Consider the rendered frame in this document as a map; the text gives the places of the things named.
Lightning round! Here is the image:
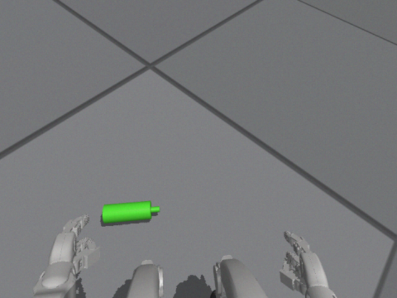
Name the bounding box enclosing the right robot hand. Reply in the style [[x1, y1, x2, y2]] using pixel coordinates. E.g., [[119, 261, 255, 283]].
[[280, 231, 329, 296]]

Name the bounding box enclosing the bottle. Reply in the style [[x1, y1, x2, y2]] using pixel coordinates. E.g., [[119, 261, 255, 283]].
[[102, 201, 160, 224]]

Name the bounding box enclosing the right robot arm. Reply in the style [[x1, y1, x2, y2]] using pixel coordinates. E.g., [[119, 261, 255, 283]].
[[305, 286, 337, 298]]

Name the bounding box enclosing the left robot arm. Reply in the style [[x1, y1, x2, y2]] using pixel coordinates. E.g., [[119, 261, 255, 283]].
[[32, 261, 76, 298]]

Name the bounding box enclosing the left robot hand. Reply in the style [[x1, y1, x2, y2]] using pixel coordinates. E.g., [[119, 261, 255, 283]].
[[48, 214, 100, 274]]

